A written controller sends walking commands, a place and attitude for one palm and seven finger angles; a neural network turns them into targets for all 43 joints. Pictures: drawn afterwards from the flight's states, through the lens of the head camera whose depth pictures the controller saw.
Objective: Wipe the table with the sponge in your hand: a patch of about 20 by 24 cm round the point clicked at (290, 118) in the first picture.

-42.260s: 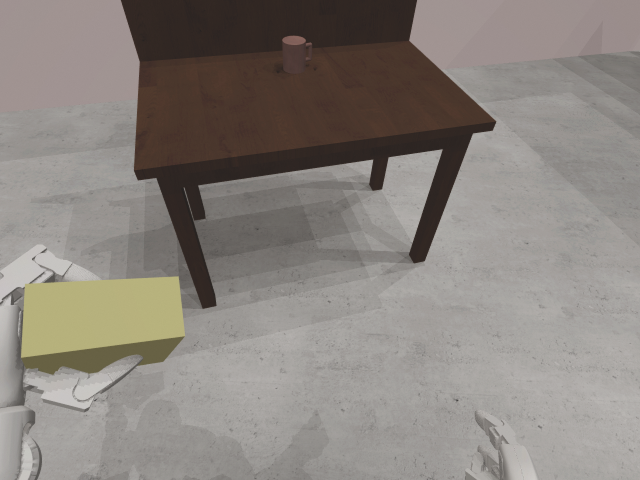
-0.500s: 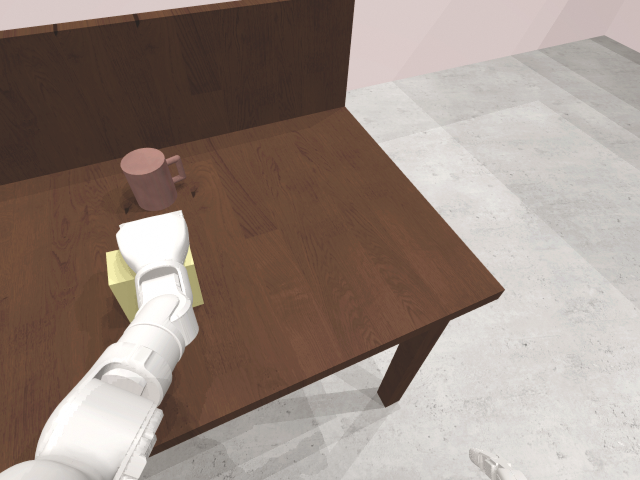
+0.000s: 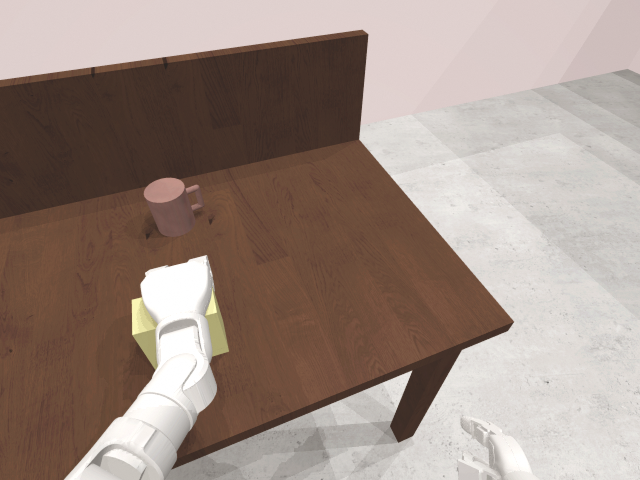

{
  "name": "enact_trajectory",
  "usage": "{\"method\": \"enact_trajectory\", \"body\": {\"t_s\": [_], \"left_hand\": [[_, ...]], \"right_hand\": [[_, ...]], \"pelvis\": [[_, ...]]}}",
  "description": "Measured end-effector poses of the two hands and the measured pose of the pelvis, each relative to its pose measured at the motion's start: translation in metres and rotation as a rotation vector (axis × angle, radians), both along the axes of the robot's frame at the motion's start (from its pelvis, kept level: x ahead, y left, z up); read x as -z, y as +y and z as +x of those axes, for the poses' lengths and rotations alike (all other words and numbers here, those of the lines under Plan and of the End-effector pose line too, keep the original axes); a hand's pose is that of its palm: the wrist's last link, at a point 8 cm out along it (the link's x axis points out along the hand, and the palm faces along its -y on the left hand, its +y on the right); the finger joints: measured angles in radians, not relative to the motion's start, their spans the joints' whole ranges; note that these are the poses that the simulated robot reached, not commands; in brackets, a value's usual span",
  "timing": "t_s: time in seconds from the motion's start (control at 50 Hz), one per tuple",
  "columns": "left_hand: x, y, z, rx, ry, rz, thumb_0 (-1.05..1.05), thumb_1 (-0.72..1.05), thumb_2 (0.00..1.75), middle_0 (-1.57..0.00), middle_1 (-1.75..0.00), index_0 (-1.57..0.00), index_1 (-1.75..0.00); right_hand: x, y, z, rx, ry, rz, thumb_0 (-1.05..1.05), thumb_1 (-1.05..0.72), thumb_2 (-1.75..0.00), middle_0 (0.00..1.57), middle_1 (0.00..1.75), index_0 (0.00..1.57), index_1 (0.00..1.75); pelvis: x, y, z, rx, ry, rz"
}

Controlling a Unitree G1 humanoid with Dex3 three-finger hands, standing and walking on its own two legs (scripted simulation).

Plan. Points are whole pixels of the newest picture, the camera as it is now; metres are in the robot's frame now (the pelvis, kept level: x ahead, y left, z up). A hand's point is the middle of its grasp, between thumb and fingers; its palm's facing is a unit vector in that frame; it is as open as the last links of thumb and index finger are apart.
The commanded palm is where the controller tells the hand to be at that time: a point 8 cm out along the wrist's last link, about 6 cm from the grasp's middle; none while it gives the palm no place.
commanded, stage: wipe back along the third lane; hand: left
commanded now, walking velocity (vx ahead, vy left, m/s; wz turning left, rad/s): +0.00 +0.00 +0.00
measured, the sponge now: (186, 334) +0.32 +0.25 -0.04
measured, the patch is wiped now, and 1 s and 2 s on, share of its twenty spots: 1.00 1.00 1.00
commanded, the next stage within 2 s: slide back across to the middle lane in 1.50 s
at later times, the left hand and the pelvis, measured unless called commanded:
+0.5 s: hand (200, 348) +0.28 +0.20 +0.01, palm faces -0.03 -0.05 -1.00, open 9.9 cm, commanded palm +0.22 +0.17 +0.03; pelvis -0.02 -0.03 +0.00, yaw -1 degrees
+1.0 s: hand (205, 358) +0.27 +0.19 +0.00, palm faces -0.04 -0.04 -1.00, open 9.8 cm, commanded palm +0.22 +0.16 +0.03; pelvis -0.03 -0.04 +0.00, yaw -1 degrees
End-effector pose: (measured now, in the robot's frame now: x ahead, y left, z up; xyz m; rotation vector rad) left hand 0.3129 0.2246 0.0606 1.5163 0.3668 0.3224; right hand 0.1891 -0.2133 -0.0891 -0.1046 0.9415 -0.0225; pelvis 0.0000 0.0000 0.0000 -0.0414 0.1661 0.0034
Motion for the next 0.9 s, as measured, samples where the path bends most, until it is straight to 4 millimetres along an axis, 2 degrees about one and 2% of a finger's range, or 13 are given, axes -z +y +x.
{"method": "enact_trajectory", "body": {"t_s": [0.14,0.46,0.62,0.9], "left_hand": [[-0.001,-0.011,-0.016,-0.007,0.004,-0.010,0.00,-0.45,1.03,-0.70,-1.49,-0.70,-1.48],[-0.001,-0.032,-0.050,0.003,0.004,-0.015,0.00,-0.45,1.03,-0.70,-1.48,-0.70,-1.48],[-0.001,-0.040,-0.065,0.013,0.002,-0.014,0.00,-0.45,1.03,-0.70,-1.48,-0.70,-1.48],[0.005,-0.043,-0.063,0.004,0.032,-0.010,0.01,-0.46,1.03,-0.73,-1.46,-0.73,-1.46]], "right_hand": [[-0.005,-0.008,0.000,0.000,-0.031,0.000,0.01,-0.91,-0.90,0.20,0.30,0.20,0.30],[-0.007,-0.034,-0.018,0.032,-0.062,-0.002,0.01,-0.91,-0.90,0.20,0.30,0.20,0.30],[-0.009,-0.041,-0.020,0.041,-0.083,0.003,0.01,-0.91,-0.90,0.20,0.30,0.20,0.30],[-0.007,-0.043,-0.013,0.031,-0.095,-0.005,0.01,-0.91,-0.90,0.20,0.30,0.20,0.30]], "pelvis": [[-0.001,-0.008,-0.006,0.002,-0.025,0.009],[-0.003,-0.026,-0.020,0.015,-0.067,0.024],[-0.003,-0.032,-0.024,0.020,-0.081,0.030],[-0.002,-0.037,-0.027,0.019,-0.067,0.035]]}}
